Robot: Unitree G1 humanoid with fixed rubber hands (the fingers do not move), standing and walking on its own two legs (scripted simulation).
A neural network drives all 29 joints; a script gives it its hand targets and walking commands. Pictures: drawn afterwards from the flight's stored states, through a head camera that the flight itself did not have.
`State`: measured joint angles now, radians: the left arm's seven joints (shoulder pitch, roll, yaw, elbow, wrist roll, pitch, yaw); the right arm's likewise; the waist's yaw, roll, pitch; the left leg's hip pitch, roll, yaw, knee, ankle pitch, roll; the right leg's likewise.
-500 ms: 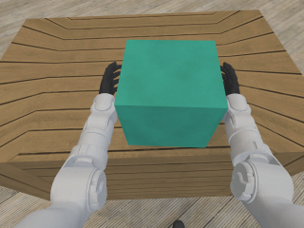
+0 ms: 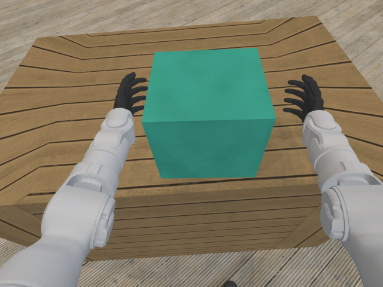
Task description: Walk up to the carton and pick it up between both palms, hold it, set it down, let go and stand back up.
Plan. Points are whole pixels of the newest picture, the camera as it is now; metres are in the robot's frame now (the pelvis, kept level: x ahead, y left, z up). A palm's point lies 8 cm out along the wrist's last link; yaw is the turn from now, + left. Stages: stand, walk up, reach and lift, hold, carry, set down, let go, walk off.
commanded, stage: set down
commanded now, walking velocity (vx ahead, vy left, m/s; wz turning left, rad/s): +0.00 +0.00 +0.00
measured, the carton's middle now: (206, 116) +0.48 -0.04 +0.06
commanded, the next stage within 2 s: let go in 0.76 s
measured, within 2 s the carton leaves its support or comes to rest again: neither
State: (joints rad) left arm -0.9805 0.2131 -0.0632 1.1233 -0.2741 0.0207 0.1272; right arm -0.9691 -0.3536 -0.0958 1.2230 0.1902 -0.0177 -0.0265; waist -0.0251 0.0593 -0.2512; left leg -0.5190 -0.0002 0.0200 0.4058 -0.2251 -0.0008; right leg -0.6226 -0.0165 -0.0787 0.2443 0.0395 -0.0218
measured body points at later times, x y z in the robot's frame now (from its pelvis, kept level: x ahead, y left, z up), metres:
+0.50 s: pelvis -0.01 -0.03 +0.00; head +0.05 -0.04 +0.44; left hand +0.47 +0.15 +0.13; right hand +0.46 -0.25 +0.12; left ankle -0.04 +0.12 -0.74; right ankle +0.07 -0.11 -0.74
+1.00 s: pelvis +0.00 -0.02 +0.01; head +0.03 -0.03 +0.46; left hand +0.45 +0.16 +0.14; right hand +0.44 -0.26 +0.14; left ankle -0.04 +0.12 -0.74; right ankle +0.07 -0.11 -0.74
